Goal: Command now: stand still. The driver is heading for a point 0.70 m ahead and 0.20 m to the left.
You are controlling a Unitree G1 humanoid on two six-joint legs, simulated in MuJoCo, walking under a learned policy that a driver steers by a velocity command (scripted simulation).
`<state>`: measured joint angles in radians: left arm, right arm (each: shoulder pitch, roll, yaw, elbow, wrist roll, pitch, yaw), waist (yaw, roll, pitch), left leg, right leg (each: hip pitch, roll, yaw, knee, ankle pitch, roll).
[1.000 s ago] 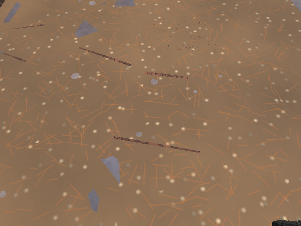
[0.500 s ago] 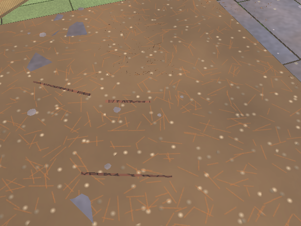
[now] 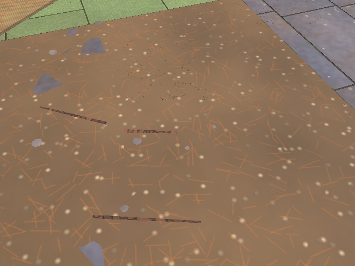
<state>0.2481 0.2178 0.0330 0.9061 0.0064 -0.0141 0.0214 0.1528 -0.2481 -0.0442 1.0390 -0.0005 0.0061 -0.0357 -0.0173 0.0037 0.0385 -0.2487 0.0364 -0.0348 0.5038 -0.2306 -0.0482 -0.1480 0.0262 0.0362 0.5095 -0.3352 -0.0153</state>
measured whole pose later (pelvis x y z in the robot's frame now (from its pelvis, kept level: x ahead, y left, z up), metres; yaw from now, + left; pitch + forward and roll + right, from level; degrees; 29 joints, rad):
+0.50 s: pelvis +0.00 +0.00 +0.00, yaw +0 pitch -2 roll +0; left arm 0.29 0.20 0.02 1.04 0.00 -0.01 0.03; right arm 0.19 -0.22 -0.04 1.12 0.00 0.01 -0.05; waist -0.01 0.01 0.04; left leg -0.24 0.03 -0.04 0.49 -0.22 -0.05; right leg -0.14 0.02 0.03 0.48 -0.32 -0.01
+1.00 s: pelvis +0.09 +0.05 +0.01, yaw +1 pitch +0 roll -1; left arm 0.26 0.25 0.05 0.98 -0.03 -0.09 0.00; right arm 0.42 -0.19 -0.03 1.11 0.01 -0.11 0.02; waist -0.04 -0.03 -0.01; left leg -0.09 -0.03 0.05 0.36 -0.28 0.05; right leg -0.48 -0.04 0.00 1.11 -0.27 -0.07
